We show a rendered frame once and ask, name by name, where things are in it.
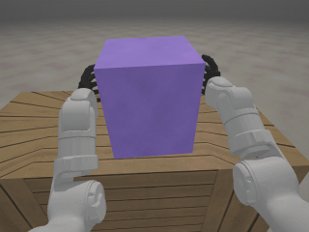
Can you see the left robot hand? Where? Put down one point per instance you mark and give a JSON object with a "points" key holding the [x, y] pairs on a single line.
{"points": [[86, 78]]}

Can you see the left robot upper arm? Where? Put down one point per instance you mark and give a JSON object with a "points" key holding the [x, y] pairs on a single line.
{"points": [[75, 207]]}

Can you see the carton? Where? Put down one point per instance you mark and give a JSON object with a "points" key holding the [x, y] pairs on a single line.
{"points": [[150, 91]]}

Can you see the right robot upper arm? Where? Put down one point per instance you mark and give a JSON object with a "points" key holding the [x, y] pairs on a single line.
{"points": [[268, 184]]}

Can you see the left robot forearm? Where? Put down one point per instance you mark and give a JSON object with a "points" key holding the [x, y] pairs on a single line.
{"points": [[77, 133]]}

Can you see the right robot forearm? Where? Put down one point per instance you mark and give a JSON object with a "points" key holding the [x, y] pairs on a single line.
{"points": [[247, 135]]}

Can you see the pedestal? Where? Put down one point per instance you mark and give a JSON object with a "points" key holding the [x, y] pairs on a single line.
{"points": [[192, 192]]}

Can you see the right robot hand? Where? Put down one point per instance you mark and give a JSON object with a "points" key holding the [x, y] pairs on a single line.
{"points": [[211, 69]]}

